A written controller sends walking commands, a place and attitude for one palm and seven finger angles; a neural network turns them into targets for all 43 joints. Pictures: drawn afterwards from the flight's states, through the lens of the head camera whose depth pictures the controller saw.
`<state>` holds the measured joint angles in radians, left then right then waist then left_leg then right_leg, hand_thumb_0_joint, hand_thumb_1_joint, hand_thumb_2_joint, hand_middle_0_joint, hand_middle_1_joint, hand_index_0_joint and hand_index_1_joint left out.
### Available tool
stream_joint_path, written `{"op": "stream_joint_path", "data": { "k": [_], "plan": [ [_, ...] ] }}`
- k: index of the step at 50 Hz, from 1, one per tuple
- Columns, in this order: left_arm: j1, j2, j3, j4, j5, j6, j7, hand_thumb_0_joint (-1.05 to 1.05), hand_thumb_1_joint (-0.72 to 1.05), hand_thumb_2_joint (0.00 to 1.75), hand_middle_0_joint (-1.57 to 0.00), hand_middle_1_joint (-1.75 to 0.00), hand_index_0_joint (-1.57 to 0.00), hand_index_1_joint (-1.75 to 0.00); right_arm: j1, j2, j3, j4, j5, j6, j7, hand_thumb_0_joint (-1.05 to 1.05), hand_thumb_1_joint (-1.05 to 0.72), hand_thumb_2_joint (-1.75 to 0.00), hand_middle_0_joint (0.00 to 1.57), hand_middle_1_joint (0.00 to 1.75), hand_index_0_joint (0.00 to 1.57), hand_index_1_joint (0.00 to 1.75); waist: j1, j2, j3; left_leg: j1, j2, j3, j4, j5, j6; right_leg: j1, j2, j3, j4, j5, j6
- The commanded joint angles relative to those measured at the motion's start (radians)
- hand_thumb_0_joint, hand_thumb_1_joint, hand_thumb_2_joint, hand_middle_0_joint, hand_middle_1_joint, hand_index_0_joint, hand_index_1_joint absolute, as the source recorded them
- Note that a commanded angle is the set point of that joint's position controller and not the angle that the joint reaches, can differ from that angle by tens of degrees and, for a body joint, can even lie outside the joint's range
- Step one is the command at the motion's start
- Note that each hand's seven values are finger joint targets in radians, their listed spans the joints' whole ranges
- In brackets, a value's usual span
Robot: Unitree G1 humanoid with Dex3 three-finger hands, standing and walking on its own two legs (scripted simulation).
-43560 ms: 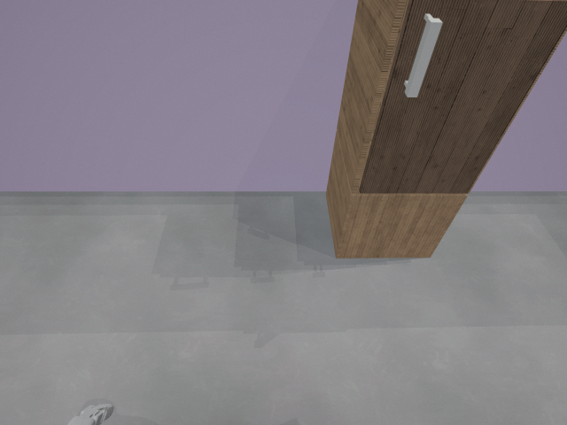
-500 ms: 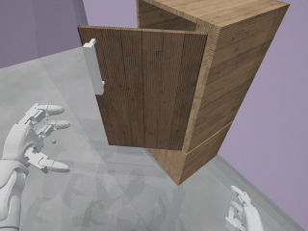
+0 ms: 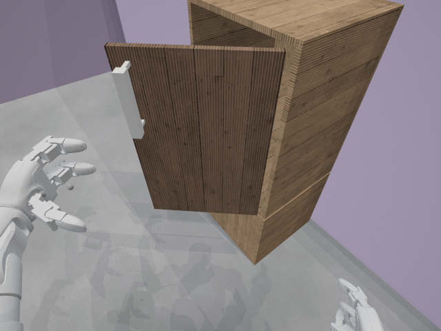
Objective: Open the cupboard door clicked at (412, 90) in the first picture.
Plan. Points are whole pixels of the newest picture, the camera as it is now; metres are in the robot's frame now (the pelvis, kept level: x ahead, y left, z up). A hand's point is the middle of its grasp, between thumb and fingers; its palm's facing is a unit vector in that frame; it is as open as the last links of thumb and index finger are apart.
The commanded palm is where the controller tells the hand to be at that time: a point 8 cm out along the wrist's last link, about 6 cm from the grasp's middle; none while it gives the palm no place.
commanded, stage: raise the hand with hooked fingers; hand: left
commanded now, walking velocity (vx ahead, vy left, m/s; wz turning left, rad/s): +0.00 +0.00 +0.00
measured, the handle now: (132, 101) +0.56 +0.25 +0.14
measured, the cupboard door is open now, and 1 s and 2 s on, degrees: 48 48 48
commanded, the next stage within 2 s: move the hooked fingers beside the handle in 0.28 s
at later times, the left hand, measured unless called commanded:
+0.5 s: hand (88, 175) +0.31 +0.25 +0.15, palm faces +0.07 -1.00 -0.05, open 14.0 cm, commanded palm +0.29 +0.30 +0.16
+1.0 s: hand (87, 147) +0.38 +0.28 +0.15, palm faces +0.05 -1.00 -0.03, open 14.0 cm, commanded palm +0.35 +0.32 +0.15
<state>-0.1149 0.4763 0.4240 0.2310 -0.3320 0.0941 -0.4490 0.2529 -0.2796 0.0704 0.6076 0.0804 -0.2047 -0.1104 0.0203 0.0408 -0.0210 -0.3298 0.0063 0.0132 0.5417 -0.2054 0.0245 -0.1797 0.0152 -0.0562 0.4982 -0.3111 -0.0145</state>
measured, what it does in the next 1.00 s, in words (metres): stands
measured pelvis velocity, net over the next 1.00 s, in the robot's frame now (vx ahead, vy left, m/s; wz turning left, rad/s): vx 0.01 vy -0.01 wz -0.02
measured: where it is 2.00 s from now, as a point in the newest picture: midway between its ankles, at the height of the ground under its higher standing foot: outside the picture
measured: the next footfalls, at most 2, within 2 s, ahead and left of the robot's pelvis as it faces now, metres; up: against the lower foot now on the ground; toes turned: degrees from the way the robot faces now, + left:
none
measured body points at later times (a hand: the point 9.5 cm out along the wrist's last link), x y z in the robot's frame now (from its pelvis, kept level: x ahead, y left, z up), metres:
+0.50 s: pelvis +0.01 -0.03 +0.00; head +0.00 -0.05 +0.45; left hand +0.30 +0.30 +0.16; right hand +0.19 -0.28 -0.08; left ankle +0.05 +0.10 -0.73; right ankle -0.03 -0.11 -0.73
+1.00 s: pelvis +0.01 -0.01 +0.00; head +0.03 -0.02 +0.44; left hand +0.37 +0.33 +0.16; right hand +0.14 -0.28 -0.10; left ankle +0.05 +0.10 -0.73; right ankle -0.03 -0.11 -0.73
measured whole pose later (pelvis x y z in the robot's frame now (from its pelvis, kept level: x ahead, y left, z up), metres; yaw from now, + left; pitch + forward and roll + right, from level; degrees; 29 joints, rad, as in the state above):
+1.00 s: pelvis +0.01 -0.01 +0.00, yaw -1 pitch +4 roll -1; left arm -0.43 0.56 0.48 0.66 -0.28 -0.05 -0.49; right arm 0.30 -0.30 0.05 0.64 0.08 -0.14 -0.11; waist -0.02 0.03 -0.04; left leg -0.41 0.03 0.02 0.60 -0.25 0.01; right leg -0.27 0.03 -0.05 0.56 -0.35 -0.03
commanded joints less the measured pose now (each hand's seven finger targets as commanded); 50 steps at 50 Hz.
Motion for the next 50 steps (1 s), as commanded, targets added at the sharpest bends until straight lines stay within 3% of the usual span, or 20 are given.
{"op": "stream_joint_path", "data": {
  "k": [1,2,3,6,7,11,12,17,24,27,32,33,34,35,36,38,42,44,47,50],
  "plan": [
    [-0.304,0.316,0.169,-0.283,-0.033,-0.144,0.035,0.00,-0.50,0.30,-0.30,-1.20,-0.30,-1.20,-0.115,-0.110,-0.055,-0.159,-0.007,-0.078,-0.009,0.00,-0.90,-0.90,0.20,0.30,0.20,0.30,0.017,0.085,-0.225,0.277,-0.001,-0.066,-0.077,0.101,0.010,-0.106,0.022,-0.001,-0.087,0.158,-0.011],
    [-0.298,0.325,0.172,-0.276,-0.032,-0.147,0.043,0.00,-0.50,0.30,-0.30,-1.20,-0.30,-1.20,-0.107,-0.113,-0.056,-0.150,-0.006,-0.076,-0.010,0.00,-0.90,-0.90,0.20,0.30,0.20,0.30,0.019,0.067,-0.204,0.259,-0.002,-0.057,-0.075,0.095,0.012,-0.097,0.021,0.005,-0.097,0.157,-0.010],
    [-0.299,0.304,0.159,-0.249,-0.027,-0.140,0.045,0.00,-0.50,0.30,-0.30,-1.20,-0.30,-1.20,-0.114,-0.111,-0.055,-0.147,-0.003,-0.077,-0.011,0.00,-0.90,-0.90,0.20,0.30,0.20,0.30,0.013,0.101,-0.180,0.249,-0.005,-0.051,-0.077,0.075,0.013,-0.117,0.018,0.010,-0.101,0.148,-0.008],
    [-0.300,0.259,0.106,-0.184,-0.016,-0.112,0.038,0.00,-0.50,0.30,-0.30,-1.20,-0.30,-1.20,-0.111,-0.113,-0.058,-0.137,0.003,-0.077,-0.018,0.00,-0.90,-0.90,0.20,0.30,0.20,0.30,-0.001,0.102,-0.120,0.229,-0.004,-0.050,-0.087,0.030,0.013,-0.149,0.012,0.010,-0.112,0.111,-0.003],
    [-0.295,0.249,0.090,-0.170,-0.018,-0.099,0.031,0.00,-0.50,0.30,-0.30,-1.20,-0.30,-1.20,-0.108,-0.116,-0.058,-0.137,0.005,-0.074,-0.019,0.00,-0.90,-0.90,0.20,0.30,0.20,0.30,0.000,0.078,-0.113,0.217,-0.005,-0.043,-0.078,0.035,0.015,-0.136,0.010,0.021,-0.118,0.122,-0.001],
    [-0.290,0.260,0.090,-0.176,-0.022,-0.081,0.003,0.00,-0.50,0.30,-0.30,-1.20,-0.30,-1.20,-0.113,-0.121,-0.064,-0.146,0.007,-0.072,-0.020,0.00,-0.90,-0.90,0.20,0.30,0.20,0.30,0.002,0.036,-0.191,0.236,-0.011,-0.034,-0.047,0.106,0.023,-0.113,0.002,0.031,-0.096,0.221,0.012],
    [-0.278,0.258,0.094,-0.179,-0.035,-0.084,-0.002,0.00,-0.50,0.30,-0.30,-1.20,-0.30,-1.20,-0.112,-0.119,-0.064,-0.146,0.007,-0.069,-0.018,0.00,-0.90,-0.90,0.20,0.30,0.20,0.30,0.002,0.003,-0.193,0.231,-0.010,-0.026,-0.032,0.129,0.025,-0.098,-0.001,0.043,-0.094,0.263,0.018],
    [-0.287,0.292,0.143,-0.174,-0.053,-0.120,-0.001,0.00,-0.50,0.30,-0.30,-1.20,-0.30,-1.20,-0.118,-0.115,-0.064,-0.144,0.006,-0.066,-0.011,0.00,-0.90,-0.90,0.20,0.30,0.20,0.30,0.013,-0.031,-0.197,0.204,-0.017,-0.021,-0.009,0.149,0.025,-0.084,-0.011,0.065,-0.076,0.339,0.040],
    [-0.384,0.316,0.134,-0.090,-0.015,-0.115,0.011,0.00,-0.50,0.30,-0.30,-1.20,-0.30,-1.20,-0.111,-0.115,-0.066,-0.131,0.010,-0.047,-0.017,0.00,-0.90,-0.90,0.20,0.30,0.20,0.30,-0.006,0.044,-0.168,0.189,-0.018,-0.009,-0.001,0.134,0.024,-0.118,-0.018,0.078,-0.071,0.328,0.042],
    [-0.437,0.306,0.111,-0.071,-0.022,-0.124,-0.005,0.00,-0.50,0.30,-0.30,-1.20,-0.30,-1.20,-0.101,-0.119,-0.066,-0.133,0.010,-0.040,-0.022,0.00,-0.90,-0.90,0.20,0.30,0.20,0.30,-0.015,0.012,-0.189,0.194,-0.017,-0.011,0.009,0.148,0.027,-0.112,-0.016,0.081,-0.066,0.352,0.048],
    [-0.441,0.378,0.166,0.023,-0.021,-0.146,-0.030,0.00,-0.50,0.30,-0.30,-1.20,-0.30,-1.20,-0.076,-0.131,-0.071,-0.126,0.009,-0.026,-0.021,0.00,-0.90,-0.90,0.20,0.30,0.20,0.30,-0.003,-0.011,-0.242,0.177,-0.019,-0.014,0.016,0.179,0.027,-0.076,-0.017,0.076,-0.040,0.418,0.048],
    [-0.473,0.351,0.135,0.045,-0.018,-0.145,-0.038,0.00,-0.50,0.30,-0.30,-1.20,-0.30,-1.20,-0.084,-0.130,-0.069,-0.127,0.012,-0.025,-0.020,0.00,-0.90,-0.90,0.20,0.30,0.20,0.30,-0.012,-0.003,-0.225,0.172,-0.021,-0.012,0.016,0.168,0.028,-0.098,-0.019,0.080,-0.041,0.417,0.050],
    [-0.486,0.378,0.156,0.073,-0.016,-0.146,-0.039,0.00,-0.50,0.30,-0.30,-1.20,-0.30,-1.20,-0.073,-0.133,-0.073,-0.119,0.012,-0.022,-0.020,0.00,-0.90,-0.90,0.20,0.30,0.20,0.30,-0.014,-0.011,-0.224,0.170,-0.019,-0.013,0.015,0.164,0.027,-0.106,-0.017,0.075,-0.041,0.407,0.046],
    [-0.509,0.351,0.125,0.082,-0.014,-0.148,-0.046,0.00,-0.50,0.30,-0.30,-1.20,-0.30,-1.20,-0.070,-0.134,-0.072,-0.120,0.012,-0.022,-0.019,0.00,-0.90,-0.90,0.20,0.30,0.20,0.30,-0.018,0.024,-0.222,0.176,-0.021,-0.012,0.013,0.165,0.026,-0.118,-0.014,0.068,-0.039,0.390,0.037],
    [-0.513,0.366,0.135,0.089,-0.011,-0.150,-0.047,0.00,-0.50,0.30,-0.30,-1.20,-0.30,-1.20,-0.065,-0.134,-0.075,-0.122,0.012,-0.021,-0.018,0.00,-0.90,-0.90,0.20,0.30,0.20,0.30,-0.016,0.032,-0.231,0.186,-0.020,-0.012,0.014,0.162,0.027,-0.125,-0.012,0.067,-0.041,0.373,0.033],
    [-0.507,0.383,0.147,0.117,-0.011,-0.150,-0.047,0.00,-0.50,0.30,-0.30,-1.20,-0.30,-1.20,-0.060,-0.138,-0.075,-0.129,0.011,-0.014,-0.016,0.00,-0.90,-0.90,0.20,0.30,0.20,0.30,-0.010,0.005,-0.240,0.176,-0.019,-0.014,0.014,0.165,0.029,-0.120,-0.008,0.064,-0.037,0.370,0.031],
    [-0.632,0.400,0.127,0.192,0.001,-0.164,-0.046,0.00,-0.50,0.30,-0.30,-1.20,-0.30,-1.20,-0.032,-0.147,-0.074,-0.117,0.010,0.001,-0.018,0.00,-0.90,-0.90,0.20,0.30,0.20,0.30,-0.035,0.005,-0.202,0.153,-0.015,-0.017,0.013,0.125,0.028,-0.169,-0.001,0.058,-0.046,0.281,0.019],
    [-0.679,0.440,0.150,0.217,0.014,-0.186,-0.046,0.00,-0.50,0.30,-0.30,-1.20,-0.30,-1.20,-0.016,-0.154,-0.079,-0.107,0.007,0.002,-0.018,0.00,-0.90,-0.90,0.20,0.30,0.20,0.30,-0.040,0.017,-0.237,0.169,-0.014,-0.021,0.016,0.128,0.030,-0.172,0.001,0.057,-0.041,0.275,0.015],
    [-0.716,0.414,0.118,0.169,0.022,-0.224,-0.046,0.00,-0.50,0.30,-0.30,-1.20,-0.30,-1.20,-0.003,-0.151,-0.081,-0.116,0.002,0.003,-0.014,0.00,-0.90,-0.90,0.20,0.30,0.20,0.30,-0.036,0.101,-0.321,0.235,-0.013,-0.026,0.025,0.194,0.028,-0.156,0.008,0.043,-0.019,0.308,-0.002],
    [-0.701,0.426,0.130,0.232,0.030,-0.227,-0.043,0.00,-0.50,0.30,-0.30,-1.20,-0.30,-1.20,0.018,-0.158,-0.085,-0.105,-0.001,0.012,-0.011,0.00,-0.90,-0.90,0.20,0.30,0.20,0.30,-0.038,0.075,-0.306,0.233,-0.004,-0.041,0.018,0.186,0.025,-0.187,0.016,0.028,-0.018,0.278,-0.005]
  ]
}}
